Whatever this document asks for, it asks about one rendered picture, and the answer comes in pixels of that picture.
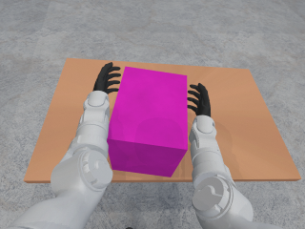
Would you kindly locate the left robot upper arm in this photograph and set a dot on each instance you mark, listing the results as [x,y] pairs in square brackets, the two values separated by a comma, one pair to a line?
[78,184]

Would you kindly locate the right robot hand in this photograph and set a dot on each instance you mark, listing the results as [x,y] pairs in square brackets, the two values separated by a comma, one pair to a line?
[203,103]

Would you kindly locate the robot left forearm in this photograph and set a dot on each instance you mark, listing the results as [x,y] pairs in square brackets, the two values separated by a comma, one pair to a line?
[93,127]

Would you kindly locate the left robot hand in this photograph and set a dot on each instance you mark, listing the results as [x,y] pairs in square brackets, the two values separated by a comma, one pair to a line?
[102,84]

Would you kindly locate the robot right forearm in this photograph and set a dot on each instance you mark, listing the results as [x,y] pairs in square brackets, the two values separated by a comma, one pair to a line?
[206,157]

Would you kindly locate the right robot upper arm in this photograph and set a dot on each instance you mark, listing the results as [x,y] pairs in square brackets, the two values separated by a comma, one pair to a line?
[218,205]

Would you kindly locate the carton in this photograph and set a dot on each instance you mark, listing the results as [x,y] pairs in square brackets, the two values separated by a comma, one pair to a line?
[148,129]

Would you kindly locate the table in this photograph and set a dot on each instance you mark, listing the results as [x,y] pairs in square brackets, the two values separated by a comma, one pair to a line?
[248,139]

